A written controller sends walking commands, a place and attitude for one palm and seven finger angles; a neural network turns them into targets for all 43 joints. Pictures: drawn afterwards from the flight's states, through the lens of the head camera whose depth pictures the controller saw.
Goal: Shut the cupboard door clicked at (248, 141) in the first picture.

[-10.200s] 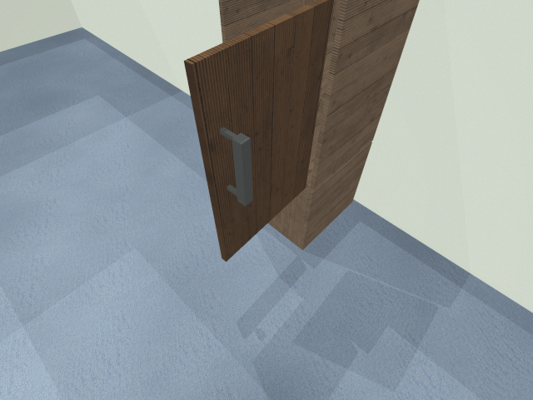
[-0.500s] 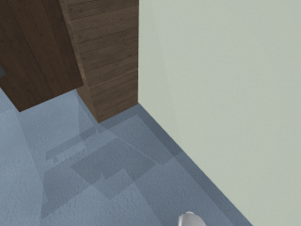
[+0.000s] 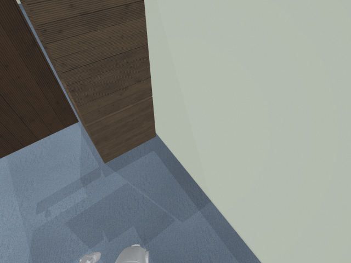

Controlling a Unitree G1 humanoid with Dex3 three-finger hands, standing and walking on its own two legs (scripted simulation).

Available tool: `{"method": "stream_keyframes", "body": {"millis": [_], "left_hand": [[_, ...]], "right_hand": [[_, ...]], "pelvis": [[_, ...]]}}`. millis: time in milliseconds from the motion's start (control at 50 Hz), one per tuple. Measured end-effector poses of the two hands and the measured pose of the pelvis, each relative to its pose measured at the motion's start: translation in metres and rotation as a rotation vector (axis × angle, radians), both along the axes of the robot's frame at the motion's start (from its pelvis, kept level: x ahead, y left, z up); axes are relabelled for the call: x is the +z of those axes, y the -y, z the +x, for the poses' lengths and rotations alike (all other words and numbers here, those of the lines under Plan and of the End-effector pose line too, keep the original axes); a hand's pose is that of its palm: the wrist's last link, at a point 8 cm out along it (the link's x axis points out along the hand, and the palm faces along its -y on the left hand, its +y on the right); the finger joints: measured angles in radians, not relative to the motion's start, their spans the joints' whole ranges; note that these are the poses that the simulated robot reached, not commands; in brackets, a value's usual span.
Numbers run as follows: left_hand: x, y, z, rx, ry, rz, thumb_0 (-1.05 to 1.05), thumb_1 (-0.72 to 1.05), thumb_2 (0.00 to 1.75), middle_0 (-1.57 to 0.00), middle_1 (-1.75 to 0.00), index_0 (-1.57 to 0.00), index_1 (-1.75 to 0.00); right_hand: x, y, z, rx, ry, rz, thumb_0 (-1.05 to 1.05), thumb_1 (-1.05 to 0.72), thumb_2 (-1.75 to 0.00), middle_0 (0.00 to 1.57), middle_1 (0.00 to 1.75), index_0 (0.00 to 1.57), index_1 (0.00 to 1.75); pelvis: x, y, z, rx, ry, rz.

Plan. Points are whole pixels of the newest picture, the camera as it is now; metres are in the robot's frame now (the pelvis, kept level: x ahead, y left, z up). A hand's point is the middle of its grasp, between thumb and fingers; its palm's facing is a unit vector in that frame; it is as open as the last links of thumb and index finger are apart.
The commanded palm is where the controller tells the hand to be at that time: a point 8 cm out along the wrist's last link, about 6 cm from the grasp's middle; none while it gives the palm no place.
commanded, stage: turn to face it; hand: left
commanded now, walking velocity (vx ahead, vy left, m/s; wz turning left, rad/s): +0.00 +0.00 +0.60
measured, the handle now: out of the picture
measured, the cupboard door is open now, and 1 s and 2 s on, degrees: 93 93 93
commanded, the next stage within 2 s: take the last steps up to it in 1.00 s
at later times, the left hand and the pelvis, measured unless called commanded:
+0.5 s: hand out of the picture +0.12 +0.27 -0.18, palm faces +0.27 -0.94 -0.22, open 7.4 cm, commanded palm none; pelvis +0.09 +0.04 -0.01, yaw +13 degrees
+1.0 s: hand out of the picture +0.08 +0.19 -0.17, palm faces +0.51 -0.83 -0.22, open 7.4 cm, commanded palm none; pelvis +0.12 +0.00 +0.00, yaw +31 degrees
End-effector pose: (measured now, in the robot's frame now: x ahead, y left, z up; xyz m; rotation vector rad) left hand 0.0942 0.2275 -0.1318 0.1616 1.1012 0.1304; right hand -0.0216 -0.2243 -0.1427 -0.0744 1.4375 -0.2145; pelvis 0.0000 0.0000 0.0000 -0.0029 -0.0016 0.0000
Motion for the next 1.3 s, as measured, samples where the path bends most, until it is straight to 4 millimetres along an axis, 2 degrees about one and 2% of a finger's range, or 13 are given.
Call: {"method": "stream_keyframes", "body": {"millis": [80,180,220,280,380,520,720,820,920,1000,1120,1200,1300], "left_hand": [[-0.008,-0.014,-0.014,0.053,-0.078,-0.002,-0.03,0.96,0.89,-0.2,-0.3,-0.2,-0.3],[-0.03,-0.033,-0.039,0.138,-0.189,-0.033,-0.01,0.93,0.89,-0.2,-0.3,-0.2,-0.3],[-0.043,-0.044,-0.045,0.166,-0.227,-0.044,-0.01,0.92,0.89,-0.2,-0.3,-0.2,-0.3],[-0.049,-0.059,-0.042,0.201,-0.252,-0.032,0.0,0.92,0.89,-0.2,-0.3,-0.2,-0.3],[-0.032,-0.077,-0.015,0.244,-0.165,-0.017,0.01,0.91,0.89,-0.2,-0.3,-0.2,-0.3],[-0.012,-0.084,0.009,0.277,-0.088,0.012,0.01,0.91,0.89,-0.2,-0.3,-0.2,-0.3],[0.001,-0.054,0.026,0.351,-0.025,0.051,0.01,0.91,0.89,-0.2,-0.3,-0.2,-0.3],[0.005,-0.028,0.005,0.409,-0.045,0.064,0.0,0.91,0.89,-0.2,-0.3,-0.2,-0.3],[0.003,-0.008,-0.021,0.483,-0.093,0.027,0.01,0.91,0.89,-0.2,-0.3,-0.2,-0.3],[-0.005,0.002,-0.05,0.547,-0.132,-0.011,0.01,0.9,0.89,-0.2,-0.3,-0.21,-0.3],[-0.032,0.001,-0.105,0.641,-0.238,-0.064,0.01,0.9,0.89,-0.2,-0.3,-0.21,-0.3],[-0.028,-0.005,-0.12,0.679,-0.271,-0.061,0.01,0.91,0.89,-0.2,-0.3,-0.2,-0.3],[-0.01,-0.01,-0.111,0.698,-0.207,-0.038,0.01,0.91,0.89,-0.2,-0.3,-0.2,-0.3]], "right_hand": [[0.007,0.005,0.093,0.103,0.133,-0.026,0.01,-0.91,-0.89,0.19,0.29,0.19,0.3],[0.018,-0.008,0.201,0.24,0.29,-0.075,0.01,-0.91,-0.89,0.19,0.29,0.19,0.3],[0.018,-0.015,0.236,0.283,0.366,-0.104,0.01,-0.91,-0.89,0.19,0.29,0.19,0.3],[0.024,-0.025,0.264,0.326,0.415,-0.131,0.0,-0.91,-0.89,0.2,0.29,0.19,0.3],[0.031,-0.038,0.274,0.384,0.369,-0.134,0.0,-0.91,-0.89,0.2,0.29,0.19,0.3],[0.025,-0.047,0.263,0.405,0.273,-0.077,0.01,-0.91,-0.89,0.2,0.29,0.2,0.3],[0.001,-0.015,0.243,0.419,0.114,-0.028,0.01,-0.9,-0.89,0.2,0.3,0.2,0.3],[-0.008,0.003,0.259,0.458,0.084,-0.018,0.01,-0.91,-0.89,0.2,0.29,0.2,0.3],[0.003,0.0,0.292,0.535,0.104,-0.032,0.01,-0.91,-0.89,0.2,0.29,0.2,0.3],[0.01,-0.022,0.327,0.625,0.15,-0.045,0.01,-0.91,-0.89,0.2,0.29,0.19,0.3],[0.015,-0.078,0.373,0.749,0.306,-0.052,0.01,-0.91,-0.89,0.2,0.29,0.19,0.3],[0.023,-0.103,0.38,0.797,0.359,-0.03,0.01,-0.91,-0.89,0.2,0.29,0.19,0.3],[0.018,-0.114,0.372,0.823,0.334,0.028,0.01,-0.91,-0.89,0.2,0.29,0.2,0.3]], "pelvis": [[-0.001,-0.004,0.023,0.041,0.006,-0.007],[-0.012,-0.022,0.053,0.084,0.023,-0.01],[-0.024,-0.033,0.065,0.093,0.022,-0.026],[-0.028,-0.041,0.071,0.116,0.021,-0.022],[-0.016,-0.047,0.077,0.17,0.001,-0.035],[-0.005,-0.042,0.088,0.245,-0.023,-0.055],[-0.008,-0.006,0.103,0.376,-0.035,-0.037],[-0.009,0.008,0.109,0.436,-0.015,-0.01],[-0.002,0.01,0.117,0.499,-0.008,0.022],[-0.003,0.004,0.119,0.539,-0.007,0.037],[-0.018,-0.013,0.112,0.578,0.001,0.023],[-0.012,-0.014,0.109,0.59,0.008,0.009],[-0.006,-0.015,0.114,0.619,0.01,-0.003]]}}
